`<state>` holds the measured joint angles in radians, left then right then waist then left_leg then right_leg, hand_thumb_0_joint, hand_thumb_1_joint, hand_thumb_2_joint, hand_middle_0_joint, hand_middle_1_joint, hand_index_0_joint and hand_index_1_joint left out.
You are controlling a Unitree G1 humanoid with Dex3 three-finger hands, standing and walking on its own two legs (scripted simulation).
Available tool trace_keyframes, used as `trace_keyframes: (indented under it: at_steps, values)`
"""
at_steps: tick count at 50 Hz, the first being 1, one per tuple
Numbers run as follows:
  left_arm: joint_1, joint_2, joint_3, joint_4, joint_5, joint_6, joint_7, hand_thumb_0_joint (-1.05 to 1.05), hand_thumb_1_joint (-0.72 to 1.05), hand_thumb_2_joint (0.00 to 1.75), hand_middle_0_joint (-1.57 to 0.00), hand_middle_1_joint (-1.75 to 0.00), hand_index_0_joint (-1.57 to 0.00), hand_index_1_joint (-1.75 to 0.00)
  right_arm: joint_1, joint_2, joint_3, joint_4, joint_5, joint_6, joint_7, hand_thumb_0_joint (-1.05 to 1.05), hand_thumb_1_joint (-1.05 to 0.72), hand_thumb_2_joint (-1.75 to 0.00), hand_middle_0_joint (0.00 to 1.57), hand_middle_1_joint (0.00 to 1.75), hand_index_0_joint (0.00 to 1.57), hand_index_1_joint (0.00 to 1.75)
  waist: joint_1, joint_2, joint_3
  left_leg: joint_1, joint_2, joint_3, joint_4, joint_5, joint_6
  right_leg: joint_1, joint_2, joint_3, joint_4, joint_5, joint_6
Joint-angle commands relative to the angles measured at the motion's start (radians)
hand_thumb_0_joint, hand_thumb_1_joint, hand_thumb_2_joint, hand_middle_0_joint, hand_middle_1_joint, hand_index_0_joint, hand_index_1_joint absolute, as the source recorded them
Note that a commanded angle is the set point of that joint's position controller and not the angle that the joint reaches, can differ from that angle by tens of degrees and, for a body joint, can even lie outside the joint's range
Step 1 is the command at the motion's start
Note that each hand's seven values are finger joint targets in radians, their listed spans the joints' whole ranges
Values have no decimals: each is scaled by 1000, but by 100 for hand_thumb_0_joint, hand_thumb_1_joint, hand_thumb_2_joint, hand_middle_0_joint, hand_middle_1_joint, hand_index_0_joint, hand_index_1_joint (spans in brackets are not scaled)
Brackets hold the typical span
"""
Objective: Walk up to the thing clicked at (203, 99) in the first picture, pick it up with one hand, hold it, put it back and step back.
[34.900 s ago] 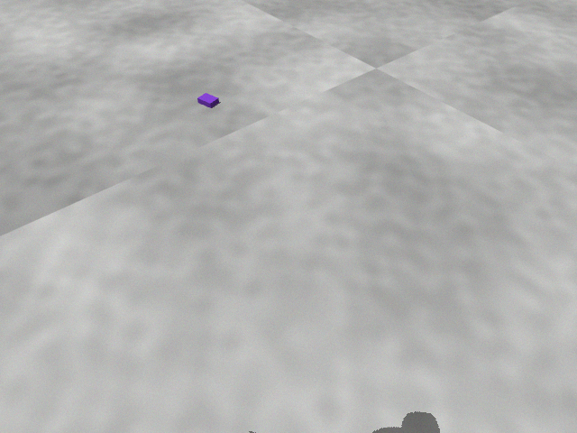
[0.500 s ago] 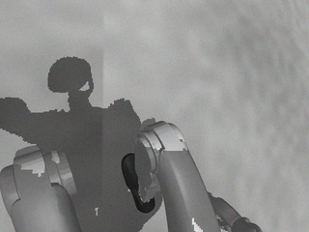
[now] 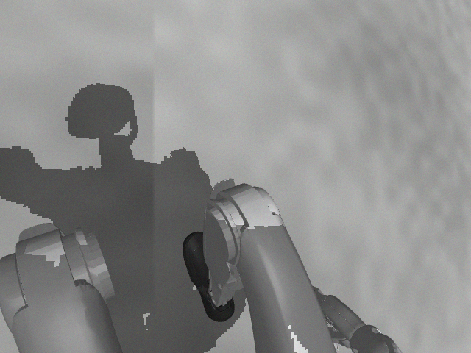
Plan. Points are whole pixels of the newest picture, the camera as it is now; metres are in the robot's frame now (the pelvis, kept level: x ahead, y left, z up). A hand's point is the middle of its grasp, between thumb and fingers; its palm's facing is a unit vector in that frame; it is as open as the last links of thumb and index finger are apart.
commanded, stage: open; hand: left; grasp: from above
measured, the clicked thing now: out of the picture +0.42 +0.35 -0.28
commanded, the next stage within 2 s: withdraw in 0.20 s
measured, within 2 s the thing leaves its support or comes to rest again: neither
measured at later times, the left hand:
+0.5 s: hand out of the picture +0.43 +0.35 -0.24, palm faces -0.40 -0.14 -0.91, open 13.8 cm
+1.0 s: hand out of the picture +0.40 +0.36 -0.09, palm faces -0.51 -0.16 -0.84, open 13.8 cm
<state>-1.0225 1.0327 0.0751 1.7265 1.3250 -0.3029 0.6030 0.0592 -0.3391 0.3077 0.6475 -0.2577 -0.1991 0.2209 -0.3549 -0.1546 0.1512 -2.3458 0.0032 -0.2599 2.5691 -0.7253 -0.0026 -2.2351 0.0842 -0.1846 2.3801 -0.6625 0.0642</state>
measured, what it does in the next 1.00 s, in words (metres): rises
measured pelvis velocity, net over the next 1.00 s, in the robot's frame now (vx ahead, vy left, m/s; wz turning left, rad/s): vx -0.01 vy -0.01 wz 0.12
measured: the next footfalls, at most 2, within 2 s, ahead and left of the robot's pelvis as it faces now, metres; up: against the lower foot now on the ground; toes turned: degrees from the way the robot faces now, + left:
none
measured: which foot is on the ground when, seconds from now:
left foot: down 0.00-1.00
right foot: down 0.00-1.00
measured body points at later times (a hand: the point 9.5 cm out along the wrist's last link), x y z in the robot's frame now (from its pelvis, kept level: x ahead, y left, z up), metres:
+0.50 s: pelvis +0.00 +0.00 +0.00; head +0.26 +0.15 +0.34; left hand +0.45 +0.35 -0.18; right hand +0.09 -0.25 -0.06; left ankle +0.06 +0.12 -0.27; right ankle +0.12 -0.12 -0.27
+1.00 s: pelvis -0.01 -0.01 +0.06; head +0.22 +0.09 +0.44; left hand +0.43 +0.36 -0.04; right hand +0.11 -0.27 -0.04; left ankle +0.06 +0.12 -0.27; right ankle +0.12 -0.12 -0.27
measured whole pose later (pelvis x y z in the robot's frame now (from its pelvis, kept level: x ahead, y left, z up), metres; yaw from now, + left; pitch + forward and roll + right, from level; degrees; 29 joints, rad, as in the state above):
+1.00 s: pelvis -0.01 -0.01 +0.06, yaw +7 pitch +33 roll -9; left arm -0.94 0.77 -0.01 1.30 1.11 -0.18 0.15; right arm 0.15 -0.33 0.11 0.65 -0.09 -0.02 0.15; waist -0.20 0.01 -0.04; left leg -2.24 -0.01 -0.15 2.31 -0.66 0.00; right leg -2.16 0.04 -0.10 2.22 -0.65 0.03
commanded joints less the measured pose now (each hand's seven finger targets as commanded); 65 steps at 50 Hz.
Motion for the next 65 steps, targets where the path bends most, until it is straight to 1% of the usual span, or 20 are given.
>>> trace_keyframes:
  at_steps: [1,8,10,15,17,18,19,21,25,26,28,33,36,41,45,48,52,55,61,65]
  values:
    - [-202,245,39,-85,-15,-4,35,0,-48,95,-7,-102,-9,-100,180,-336,-100,12,2,3,-12,0,-89,-90,20,30,20,30,-37,537,-636,492,40,84,-283,234,6,357,31,-93,-184,258,-85]
    - [-280,229,15,-192,-8,-16,35,0,-48,95,-6,-102,-8,-100,167,-327,-101,8,6,9,-17,0,-89,-90,20,30,20,30,-30,574,-639,499,38,85,-287,236,-1,326,30,-96,-179,255,-90]
    - [-214,216,13,-111,1,-8,33,0,-48,96,-7,-102,-8,-101,158,-326,-97,0,1,4,-14,0,-89,-90,20,30,20,30,-37,558,-606,492,40,86,-278,221,1,316,31,-97,-170,245,-88]
    - [-228,211,11,-146,2,-7,37,0,-47,94,-6,-102,-8,-100,175,-323,-102,13,2,11,-12,0,-89,-90,20,30,20,30,-29,583,-650,524,41,82,-287,274,-3,338,35,-96,-170,283,-89]
    - [-186,213,13,-64,0,3,32,0,-47,95,-7,-102,-10,-99,159,-330,-101,11,4,4,-10,0,-90,-89,20,30,20,30,-40,537,-578,487,41,75,-284,218,1,298,28,-103,-165,244,-86]
    - [-238,215,5,-144,-8,-4,30,0,-48,95,-7,-102,-9,-99,171,-329,-104,11,8,4,-10,0,-90,-90,20,30,20,30,-32,559,-603,487,40,85,-288,228,3,314,35,-94,-180,249,-86]
    - [-227,265,50,-142,-6,2,39,0,-48,95,-7,-102,-9,-99,179,-336,-105,6,5,7,-13,0,-90,-90,20,30,20,30,-22,572,-661,519,39,85,-289,252,2,351,32,-92,-183,270,-87]
    - [-269,261,47,-240,-16,2,45,0,-48,95,-7,-101,-9,-99,174,-318,-106,9,11,8,-12,0,-90,-90,20,30,20,30,9,626,-718,554,40,90,-296,273,-4,345,28,-91,-170,283,-92]
    - [-271,237,70,-275,-25,43,60,0,-48,95,-7,-100,-9,-98,198,-314,-134,20,14,-8,8,0,-90,-90,20,30,20,30,8,656,-731,563,38,103,-298,261,-6,302,24,-90,-165,283,-91]
    - [-272,266,114,-357,-41,55,66,0,-47,95,-8,-100,-9,-98,193,-316,-150,10,22,-6,8,0,-89,-90,20,30,20,30,44,696,-807,592,36,106,-317,282,-10,318,23,-85,-174,292,-94]
    - [-235,253,137,-422,-69,94,61,0,-48,95,-8,-99,-9,-98,198,-301,-172,8,35,1,16,0,-90,-90,20,30,20,30,84,749,-871,615,34,124,-331,317,-13,324,18,-69,-174,316,-99]
    - [-192,84,56,-487,-141,199,-65,0,-50,97,-7,-100,-8,-98,223,-262,-243,28,90,42,28,0,-89,-90,20,30,20,30,109,680,-882,553,21,153,-378,265,4,285,19,-34,-231,267,-105]
    - [-163,-47,-31,-471,-191,233,-194,0,-51,98,-7,-101,-8,-100,264,-257,-277,33,120,72,22,0,-90,-90,20,30,20,30,82,544,-802,486,14,147,-430,162,19,295,13,-17,-292,181,-103]
    - [-164,-93,-85,-558,-233,220,-389,0,-49,98,-9,-100,-9,-99,294,-261,-310,22,166,138,-24,0,-90,-90,20,30,20,30,88,401,-735,494,-2,140,-493,137,25,328,-3,6,-360,146,-115]
    - [-164,-75,-71,-572,-239,167,-446,0,-45,96,-12,-98,-12,-97,305,-234,-295,0,175,171,-73,0,-89,-90,20,30,20,30,85,309,-723,473,-15,165,-471,184,31,389,-16,28,-388,169,-111]
    - [-166,-17,-34,-529,-214,106,-435,0,-46,96,-12,-97,-12,-96,291,-216,-273,-5,167,185,-99,0,-90,-90,20,30,20,30,96,228,-709,378,-24,195,-426,177,48,441,-20,50,-412,153,-101]
    - [-205,70,17,-482,-147,22,-372,0,-48,98,-10,-99,-10,-98,265,-192,-237,1,144,198,-110,0,-89,-90,20,30,20,30,123,335,-771,413,-20,209,-411,193,39,449,-14,72,-365,155,-100]
    - [-291,81,24,-475,-93,-14,-300,0,-49,98,-8,-100,-9,-99,256,-198,-227,8,125,203,-114,0,-89,-89,20,30,20,30,103,419,-794,467,-18,200,-406,163,33,366,-10,57,-340,119,-105]
    - [-384,141,54,-411,-25,-15,-180,0,-47,96,-8,-99,-10,-98,261,-224,-228,21,96,192,-118,0,-89,-89,20,30,20,30,82,538,-821,546,-12,182,-425,124,19,273,-13,15,-297,90,-110]
    - [-400,121,50,-456,-31,29,-153,0,-45,94,-11,-97,-12,-95,278,-229,-247,29,94,174,-116,0,-89,-89,20,30,20,30,88,616,-899,621,-9,178,-435,157,12,239,-23,-3,-263,141,-113]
